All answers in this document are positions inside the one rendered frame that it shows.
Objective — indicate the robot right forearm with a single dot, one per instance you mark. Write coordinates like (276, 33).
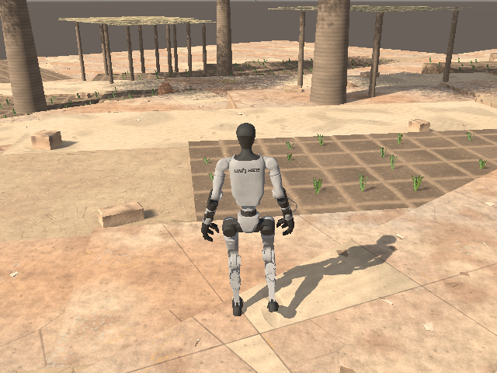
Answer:
(285, 207)

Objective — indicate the robot left hand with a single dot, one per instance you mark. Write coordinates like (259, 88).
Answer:
(205, 229)

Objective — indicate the robot left shin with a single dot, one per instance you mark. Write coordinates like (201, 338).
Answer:
(235, 281)

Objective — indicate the robot right upper arm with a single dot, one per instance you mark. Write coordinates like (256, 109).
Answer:
(275, 176)

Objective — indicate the robot left foot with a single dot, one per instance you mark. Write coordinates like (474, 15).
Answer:
(237, 310)

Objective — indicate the robot right hand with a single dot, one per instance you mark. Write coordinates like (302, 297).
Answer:
(289, 223)

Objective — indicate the robot left forearm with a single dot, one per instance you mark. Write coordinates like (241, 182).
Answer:
(210, 210)

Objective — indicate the robot left upper arm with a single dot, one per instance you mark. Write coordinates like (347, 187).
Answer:
(218, 181)

